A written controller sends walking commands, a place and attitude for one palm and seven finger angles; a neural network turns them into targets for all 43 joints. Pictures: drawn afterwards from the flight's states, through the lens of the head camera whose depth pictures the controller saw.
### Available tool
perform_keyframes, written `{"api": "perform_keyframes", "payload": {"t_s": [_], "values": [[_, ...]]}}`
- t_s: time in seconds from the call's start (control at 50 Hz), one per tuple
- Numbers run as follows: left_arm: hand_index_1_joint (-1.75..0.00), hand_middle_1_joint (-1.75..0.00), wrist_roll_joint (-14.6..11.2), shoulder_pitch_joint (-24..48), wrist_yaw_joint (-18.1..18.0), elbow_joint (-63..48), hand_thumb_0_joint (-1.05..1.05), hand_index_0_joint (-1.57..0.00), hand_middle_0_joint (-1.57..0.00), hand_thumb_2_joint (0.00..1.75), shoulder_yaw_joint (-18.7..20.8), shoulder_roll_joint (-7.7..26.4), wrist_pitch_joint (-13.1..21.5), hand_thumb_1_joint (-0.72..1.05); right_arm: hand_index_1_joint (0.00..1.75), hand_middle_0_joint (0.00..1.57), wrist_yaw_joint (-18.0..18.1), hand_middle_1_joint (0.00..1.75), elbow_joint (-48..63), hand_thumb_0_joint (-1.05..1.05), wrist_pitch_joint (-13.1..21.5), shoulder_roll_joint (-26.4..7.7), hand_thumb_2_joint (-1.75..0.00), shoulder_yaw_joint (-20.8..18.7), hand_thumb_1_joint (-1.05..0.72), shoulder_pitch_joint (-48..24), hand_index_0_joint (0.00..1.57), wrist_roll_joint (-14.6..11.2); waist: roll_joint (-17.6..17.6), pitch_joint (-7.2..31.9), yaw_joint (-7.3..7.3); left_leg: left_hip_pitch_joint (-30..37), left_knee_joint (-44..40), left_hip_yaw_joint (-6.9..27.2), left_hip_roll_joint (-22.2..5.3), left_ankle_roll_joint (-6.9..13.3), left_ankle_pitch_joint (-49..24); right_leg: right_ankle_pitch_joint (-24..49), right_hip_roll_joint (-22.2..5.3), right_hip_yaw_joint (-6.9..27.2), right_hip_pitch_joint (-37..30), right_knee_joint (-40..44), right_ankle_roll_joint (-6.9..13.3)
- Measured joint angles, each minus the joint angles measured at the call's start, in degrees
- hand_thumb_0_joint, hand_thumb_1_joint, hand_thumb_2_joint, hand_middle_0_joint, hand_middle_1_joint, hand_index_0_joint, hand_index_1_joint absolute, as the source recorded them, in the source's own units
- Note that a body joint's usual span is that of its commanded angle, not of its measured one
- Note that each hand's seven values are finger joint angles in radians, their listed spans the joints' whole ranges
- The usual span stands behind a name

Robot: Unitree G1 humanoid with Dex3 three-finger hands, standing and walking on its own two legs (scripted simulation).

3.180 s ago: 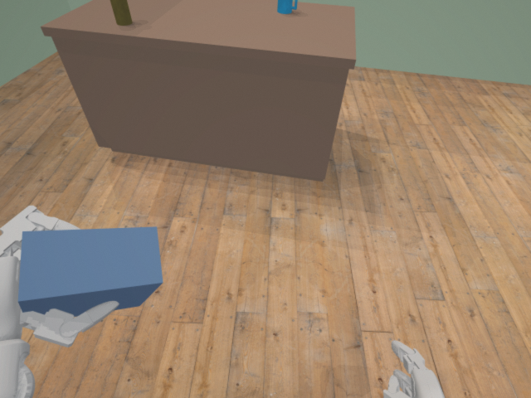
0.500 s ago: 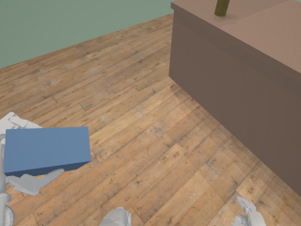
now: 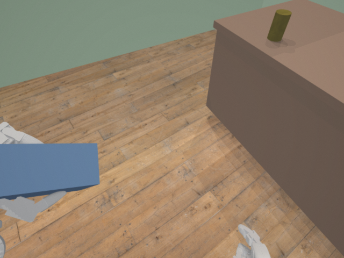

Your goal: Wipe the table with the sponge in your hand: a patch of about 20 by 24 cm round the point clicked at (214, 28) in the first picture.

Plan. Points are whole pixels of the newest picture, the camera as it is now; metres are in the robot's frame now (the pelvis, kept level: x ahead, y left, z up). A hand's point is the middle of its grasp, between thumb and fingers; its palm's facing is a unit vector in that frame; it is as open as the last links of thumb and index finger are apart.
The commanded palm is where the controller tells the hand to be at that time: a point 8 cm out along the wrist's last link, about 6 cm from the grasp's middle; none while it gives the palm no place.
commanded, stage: walk to a spot facing it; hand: left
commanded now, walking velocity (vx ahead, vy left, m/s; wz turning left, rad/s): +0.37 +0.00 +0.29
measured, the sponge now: (62, 171) +0.22 +0.21 +0.17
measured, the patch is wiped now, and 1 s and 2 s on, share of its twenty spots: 0.00 0.00 0.00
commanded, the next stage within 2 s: turn to face it in 1.68 s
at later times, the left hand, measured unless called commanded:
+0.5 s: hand (53, 118) +0.33 +0.27 +0.18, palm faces +0.54 -0.76 -0.38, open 10.3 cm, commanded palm +0.25 +0.29 +0.18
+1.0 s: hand (78, 95) +0.39 +0.24 +0.18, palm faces +0.60 -0.66 -0.45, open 10.3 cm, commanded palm +0.32 +0.27 +0.18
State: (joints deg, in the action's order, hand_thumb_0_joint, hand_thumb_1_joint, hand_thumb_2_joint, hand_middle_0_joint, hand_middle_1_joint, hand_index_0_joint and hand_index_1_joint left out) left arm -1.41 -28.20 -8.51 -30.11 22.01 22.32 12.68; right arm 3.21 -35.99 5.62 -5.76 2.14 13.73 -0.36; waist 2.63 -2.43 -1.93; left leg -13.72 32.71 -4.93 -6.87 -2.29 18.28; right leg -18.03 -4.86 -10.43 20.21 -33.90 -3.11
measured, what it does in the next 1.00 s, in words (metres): walks ahead, turning left: left foot, then right foot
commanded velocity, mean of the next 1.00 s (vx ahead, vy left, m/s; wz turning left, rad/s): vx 0.35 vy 0.00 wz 0.35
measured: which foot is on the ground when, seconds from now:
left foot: down 0.00-0.00, up 0.02-0.38, down 0.40-0.74, up 0.76-1.00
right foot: down 0.00-0.40, up 0.42-0.72, down 0.74-1.00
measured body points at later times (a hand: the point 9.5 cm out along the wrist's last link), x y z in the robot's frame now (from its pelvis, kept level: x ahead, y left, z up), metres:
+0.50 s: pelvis +0.13 +0.00 -0.01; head +0.15 +0.02 +0.44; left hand +0.29 +0.31 +0.20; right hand +0.33 -0.22 -0.09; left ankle +0.16 +0.12 -0.73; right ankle +0.08 -0.12 -0.66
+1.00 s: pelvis +0.26 -0.04 +0.01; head +0.30 -0.03 +0.46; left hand +0.36 +0.27 +0.20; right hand +0.48 -0.26 -0.08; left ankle +0.27 +0.11 -0.68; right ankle +0.27 -0.15 -0.73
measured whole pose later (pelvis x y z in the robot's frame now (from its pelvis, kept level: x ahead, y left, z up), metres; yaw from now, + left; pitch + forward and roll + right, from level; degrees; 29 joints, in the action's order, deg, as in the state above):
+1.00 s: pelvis +0.26 -0.04 +0.01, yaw +18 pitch +0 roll +2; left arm -1.3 -28.8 -9.1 -32.5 20.4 20.6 11.7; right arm 3.8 -35.0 2.3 -15.6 -3.5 11.4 -0.3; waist -1.6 -5.8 0.5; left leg -29.3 51.5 -8.3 -5.6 -1.7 20.0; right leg -17.5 -9.6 -16.3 10.9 -29.8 -0.3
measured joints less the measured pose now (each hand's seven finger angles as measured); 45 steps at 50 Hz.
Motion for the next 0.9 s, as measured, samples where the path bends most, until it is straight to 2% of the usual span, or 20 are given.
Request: {"api": "perform_keyframes", "payload": {"t_s": [0.02,0.06,0.12,0.16,0.2,0.26,0.36,0.4,0.44,0.46,0.5,0.54,0.58,0.62,0.68,0.72,0.76,0.8,0.84,0.9], "values": [[-1.33,-1.33,0.3,1.1,-0.1,0.9,-0.01,-0.73,-0.71,0.98,0.0,0.1,-0.5,-0.52,0.3,0.2,0.1,0.3,-0.1,0.01,-0.3,-0.6,-0.9,-0.2,-0.89,0.0,0.2,-0.1,0.2,0.0,0.01,-1.5,4.3,0.3,-0.3,0.9,2.2,4.4,0.2,-0.4,-0.9,1.4,1.7],[-1.33,-1.33,0.6,4.1,0.1,3.1,-0.01,-0.73,-0.71,0.98,-1.4,-1.8,-1.5,-0.52,0.3,0.2,0.3,0.3,-1.9,0.01,-1.2,-2.9,-0.9,-0.9,-0.89,-1.4,0.2,-0.1,1.4,-0.8,0.05,-6.6,19.0,2.9,0.8,2.0,7.4,4.0,-0.2,-1.7,-0.8,-2.7,4.3],[-1.33,-1.33,0.2,4.7,0.4,4.3,-0.01,-0.73,-0.71,0.98,-2.9,-4.3,-2.0,-0.52,0.3,0.2,0.1,0.3,-3.8,0.01,-2.5,-6.2,-0.9,-2.2,-0.9,-3.3,0.2,-0.2,1.0,-1.4,0.43,-13.4,35.7,3.2,2.7,1.2,5.5,0.7,-0.8,-2.2,-3.1,-2.6,5.0],[-1.33,-1.33,0.3,3.3,0.5,3.4,-0.01,-0.73,-0.71,0.99,-3.1,-4.6,-1.8,-0.52,0.3,0.2,0.3,0.3,-3.4,0.01,-3.2,-7.6,-0.9,-3.1,-0.9,-3.7,0.2,-0.3,0.1,-1.6,1.31,-16.5,38.2,2.0,2.6,0.7,3.7,1.1,-1.0,-2.8,-5.0,-0.2,4.6],[-1.33,-1.33,0.3,1.6,0.5,1.7,-0.01,-0.73,-0.71,0.99,-3.0,-3.8,-1.3,-0.52,0.3,0.2,0.5,0.3,-2.1,0.01,-3.5,-8.5,-0.9,-4.0,-0.9,-3.6,0.2,-0.3,-1.3,-1.7,2.01,-17.8,33.9,0.6,1.9,0.5,1.7,1.5,-1.4,-3.3,-6.6,2.3,4.7],[-1.33,-1.33,0.1,-0.4,-0.2,-1.3,-0.01,-0.73,-0.71,0.99,-1.9,-1.7,-0.6,-0.52,0.3,0.2,0.7,0.3,0.3,0.01,-3.5,-9.3,-0.9,-5.2,-0.9,-2.6,0.2,-0.2,-3.3,-1.7,2.48,-16.5,21.3,-1.8,1.0,0.8,0.0,1.4,-2.0,-4.0,-8.6,4.8,4.4],[-1.33,-1.33,-0.2,-1.4,-2.0,-4.4,-0.01,-0.73,-0.71,0.99,-0.2,0.0,-0.1,-0.52,0.3,0.19,1.2,0.3,2.8,0.01,-3.1,-9.9,-0.9,-6.2,-0.9,-0.6,0.19,-0.1,-5.2,-1.3,1.44,-10.1,4.1,-5.2,1.8,1.5,-2.3,-2.1,-3.0,-4.3,-10.7,3.2,2.9],[-1.33,-1.33,-0.3,-0.7,-2.6,-5.0,-0.01,-0.73,-0.71,0.99,0.3,-0.1,0.0,-0.52,0.3,0.19,1.5,0.3,3.9,0.01,-2.9,-10.0,-0.9,-6.1,-0.9,-0.1,0.19,-0.1,-5.1,-0.8,1.02,-6.3,-1.4,-5.9,2.6,2.8,-5.9,-5.7,-3.6,-3.9,-9.8,-2.3,2.1],[-1.33,-1.33,-0.2,2.4,-2.9,-3.1,-0.01,-0.73,-0.71,0.99,0.7,0.1,0.5,-0.52,0.3,0.19,1.6,0.3,3.6,0.01,-2.6,-8.3,-0.9,-6.2,-0.9,-1.7,0.19,-0.2,-5.9,-1.6,1.39,-7.0,2.6,-5.7,3.1,4.0,-6.6,-10.4,-3.4,0.6,-5.7,-15.1,2.0],[-1.33,-1.33,0.0,4.1,-2.6,-1.4,-0.01,-0.73,-0.71,0.99,0.6,0.2,0.5,-0.52,0.3,0.19,1.4,0.29,3.0,0.01,-2.4,-7.2,-0.9,-5.9,-0.9,-2.5,0.19,-0.2,-5.9,-1.9,1.76,-7.1,4.1,-5.2,3.1,4.0,-5.0,-12.1,-2.3,2.9,-3.0,-22.1,1.9],[-1.33,-1.33,0.2,6.0,-1.9,0.6,-0.01,-0.73,-0.71,0.99,0.5,0.3,-0.4,-0.52,0.3,0.19,0.5,0.29,2.1,0.01,-2.2,-4.7,-0.9,-4.6,-0.9,-3.8,0.19,-0.4,-5.7,-1.8,2.55,-6.7,4.2,-4.1,2.9,3.7,-3.4,-12.3,-0.8,5.3,2.4,-32.0,1.6],[-1.33,-1.33,0.2,5.4,-1.4,-0.1,-0.01,-0.73,-0.71,0.99,0.4,0.1,-1.1,-0.52,0.3,0.19,-0.3,0.3,1.8,0.01,-1.6,-2.3,-0.9,-3.1,-0.9,-4.3,0.19,-0.6,-5.3,-1.6,2.9,-5.9,2.5,-3.4,2.4,3.1,-3.6,-10.2,-0.7,5.8,6.9,-34.5,1.1],[-1.33,-1.33,-0.1,3.1,-0.9,-2.4,-0.01,-0.73,-0.71,0.99,0.2,-0.2,-0.8,-0.52,0.3,0.19,-0.9,0.3,1.8,0.01,-0.6,-0.6,-0.9,-1.8,-0.9,-4.0,0.19,-0.4,-4.4,-1.5,2.84,-4.8,0.5,-2.8,1.8,2.5,-4.1,-7.4,-1.4,5.2,9.2,-30.5,0.7],[-1.33,-1.33,-0.3,0.7,-0.4,-4.2,-0.01,-0.73,-0.71,0.99,-0.2,-0.4,0.2,-0.52,0.3,0.2,-1.2,0.3,1.7,0.01,0.2,0.5,-0.9,-0.9,-0.9,-3.1,0.2,-0.2,-3.1,-1.4,2.42,-3.5,-1.3,-2.0,1.1,1.8,-4.4,-5.2,-1.9,4.1,9.0,-22.4,0.4],[-1.33,-1.33,-0.5,-1.4,0.0,-4.0,-0.01,-0.74,-0.7,0.99,0.0,0.2,1.3,-0.52,0.3,0.2,-0.9,0.3,1.2,0.01,0.6,1.0,-0.9,-0.1,-0.9,-1.6,0.2,0.0,-0.9,-1.1,1.29,-2.0,-2.0,-0.6,0.2,0.6,-3.6,-2.8,-1.5,2.2,5.5,-10.4,-0.2],[-1.33,-1.33,-0.3,-1.0,0.1,-2.2,-0.01,-0.74,-0.7,0.99,0.4,0.9,1.1,-0.52,0.3,0.2,-0.5,0.3,0.8,0.01,0.2,0.6,-0.9,0.1,-0.9,-0.7,0.2,-0.1,0.0,-0.8,0.6,-2.2,0.7,0.6,-0.1,0.2,-1.3,-1.5,-0.9,0.8,1.4,-3.0,-0.3],[-1.33,-1.33,0.3,1.1,0.0,0.0,-0.01,-0.74,-0.7,0.99,0.3,0.8,0.2,-0.52,0.3,0.2,0.0,0.3,0.1,0.01,-0.6,-0.7,-0.9,-0.2,-0.89,-0.6,0.2,-0.3,0.7,-0.6,0.23,-5.1,9.9,1.9,-0.1,1.7,5.1,4.2,-0.9,0.0,0.1,-1.7,2.2],[-1.33,-1.33,0.3,4.0,0.2,2.7,-0.01,-0.74,-0.7,0.99,-1.2,-1.4,-0.9,-0.52,0.3,0.2,0.1,0.3,-2.3,0.01,-1.4,-3.2,-0.9,-0.9,-0.89,-1.8,0.2,-0.2,1.3,-1.4,0.03,-9.8,24.3,3.7,1.6,1.9,8.0,2.1,-1.8,-1.2,-0.6,-4.8,3.7],[-1.33,-1.33,0.1,4.7,0.4,4.1,-0.01,-0.74,-0.7,0.99,-2.0,-3.4,-1.5,-0.52,0.3,0.2,0.1,0.3,-3.8,0.01,-2.4,-5.6,-0.9,-1.7,-0.9,-2.8,0.2,-0.2,0.9,-1.9,0.03,-13.8,34.9,3.3,2.8,1.3,6.8,0.2,-2.4,-1.9,-2.5,-3.9,4.0],[-1.33,-1.33,0.3,3.3,0.3,3.3,-0.01,-0.74,-0.7,0.99,-2.5,-4.4,-1.7,-0.52,0.3,0.2,0.3,0.3,-3.4,0.01,-3.2,-8.0,-0.9,-3.2,-0.9,-3.4,0.2,-0.2,-0.7,-2.5,1.24,-17.3,36.9,1.2,2.6,0.5,4.3,0.8,-3.3,-3.4,-5.8,0.2,3.3]]}}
